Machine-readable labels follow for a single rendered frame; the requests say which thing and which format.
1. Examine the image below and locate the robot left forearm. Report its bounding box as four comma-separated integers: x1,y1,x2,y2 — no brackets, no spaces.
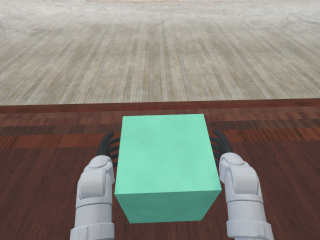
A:
70,155,115,240

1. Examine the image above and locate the carton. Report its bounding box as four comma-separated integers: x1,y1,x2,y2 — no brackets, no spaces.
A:
114,114,222,224

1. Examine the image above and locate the robot right forearm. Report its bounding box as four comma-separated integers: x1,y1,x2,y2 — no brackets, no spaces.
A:
219,152,274,240

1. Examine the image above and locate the robot right hand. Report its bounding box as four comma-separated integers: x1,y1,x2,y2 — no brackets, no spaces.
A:
209,129,233,167

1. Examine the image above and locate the robot left hand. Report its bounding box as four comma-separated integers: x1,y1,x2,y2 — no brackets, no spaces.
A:
96,131,121,167

